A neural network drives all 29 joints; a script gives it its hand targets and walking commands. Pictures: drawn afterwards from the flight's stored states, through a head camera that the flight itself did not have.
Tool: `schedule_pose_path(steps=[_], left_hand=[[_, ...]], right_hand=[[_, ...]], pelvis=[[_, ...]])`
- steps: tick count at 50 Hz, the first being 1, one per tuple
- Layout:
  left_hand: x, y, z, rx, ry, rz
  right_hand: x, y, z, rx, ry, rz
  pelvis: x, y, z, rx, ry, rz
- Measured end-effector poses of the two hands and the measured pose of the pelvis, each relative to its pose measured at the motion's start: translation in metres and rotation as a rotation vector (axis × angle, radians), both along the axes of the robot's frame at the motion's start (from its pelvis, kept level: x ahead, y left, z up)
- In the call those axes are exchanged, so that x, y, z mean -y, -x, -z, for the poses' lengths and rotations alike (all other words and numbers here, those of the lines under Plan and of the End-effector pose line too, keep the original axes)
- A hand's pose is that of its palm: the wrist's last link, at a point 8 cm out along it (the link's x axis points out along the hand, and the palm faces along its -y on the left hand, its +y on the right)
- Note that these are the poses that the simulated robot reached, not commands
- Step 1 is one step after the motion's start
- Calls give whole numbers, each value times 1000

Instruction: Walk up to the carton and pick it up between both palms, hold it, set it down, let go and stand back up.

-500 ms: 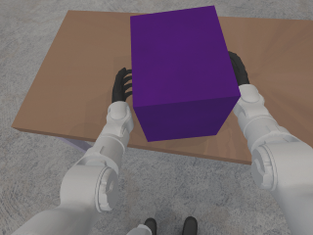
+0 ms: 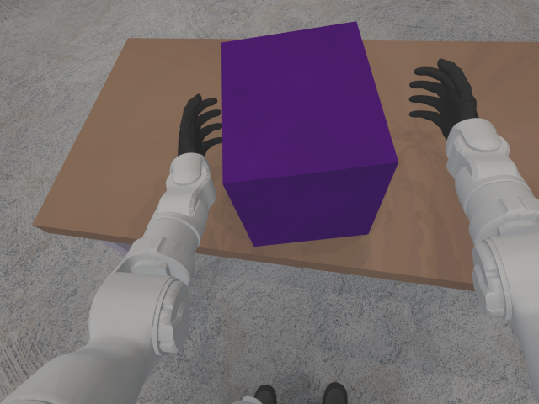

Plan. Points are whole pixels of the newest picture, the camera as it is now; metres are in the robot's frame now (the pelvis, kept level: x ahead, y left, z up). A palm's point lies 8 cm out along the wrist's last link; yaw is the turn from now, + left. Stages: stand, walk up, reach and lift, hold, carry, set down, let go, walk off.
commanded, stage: set down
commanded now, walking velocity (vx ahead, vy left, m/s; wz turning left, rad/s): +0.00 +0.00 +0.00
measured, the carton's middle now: (300, 145) +0.50 +0.07 +0.01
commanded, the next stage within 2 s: none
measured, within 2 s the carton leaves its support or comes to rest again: neither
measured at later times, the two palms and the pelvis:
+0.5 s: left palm (172, 120) +0.44 +0.22 +0.12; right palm (480, 73) +0.53 -0.14 +0.14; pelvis -0.01 -0.01 +0.01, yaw +2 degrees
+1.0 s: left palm (182, 190) +0.36 +0.20 +0.08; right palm (504, 173) +0.43 -0.18 +0.08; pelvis -0.04 -0.01 +0.00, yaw +0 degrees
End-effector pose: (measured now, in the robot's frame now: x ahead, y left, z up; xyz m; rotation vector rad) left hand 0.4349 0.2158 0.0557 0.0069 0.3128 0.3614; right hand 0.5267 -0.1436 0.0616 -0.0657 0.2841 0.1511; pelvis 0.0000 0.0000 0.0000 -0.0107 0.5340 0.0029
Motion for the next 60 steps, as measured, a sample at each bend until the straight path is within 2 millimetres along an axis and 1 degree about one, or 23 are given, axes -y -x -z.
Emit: schedule_pose_path(steps=[7,15,20,24,26,27,31,34,38,41,45,49,53,56,60], left_hand=[[3,-5,-25,8,-3,2],[1,-7,-47,13,3,-18],[-3,-7,-58,17,6,-33],[-6,-4,-66,30,0,-39],[-6,5,-68,58,-19,-32],[-6,11,-66,57,-20,-32],[-6,40,-45,17,-19,-40],[-6,61,-28,4,-12,-53],[-2,79,-13,-4,2,-60],[3,83,-11,2,16,-60],[12,81,-17,15,29,-51],[18,79,-26,25,31,-36],[20,82,-31,28,27,-29],[19,88,-29,25,24,-30],[17,98,-19,16,22,-34]], right_hand=[[2,-3,-28,16,-15,-8],[-1,-6,-57,25,-23,-12],[-2,-6,-72,24,-22,-9],[-2,-3,-79,27,-14,-11],[-2,4,-75,44,-2,-24],[-1,8,-70,45,0,-23],[4,33,-41,12,-3,-19],[11,52,-21,0,-15,-18],[24,72,-8,-1,-20,-9],[32,81,-7,-2,-18,-5],[40,88,-13,-9,-12,-4],[41,93,-19,-19,-6,-11],[40,99,-20,-25,-3,-21],[39,105,-16,-28,0,-27],[39,114,-6,-33,3,-31]], pelvis=[[4,2,-3,36,-8,4],[10,4,-5,66,-14,-4],[13,5,-7,80,-16,-13],[14,6,-9,102,-15,-19],[13,4,-11,116,-16,-27],[13,3,-13,128,-19,-32],[10,6,-16,200,-22,-43],[9,11,-15,219,-20,-33],[8,21,-12,210,-13,-26],[8,28,-9,194,-13,-18],[9,36,-6,187,-15,-3],[11,40,-5,207,-17,7],[12,41,-5,243,-19,8],[13,41,-5,271,-19,2],[13,38,-6,299,-20,-9]])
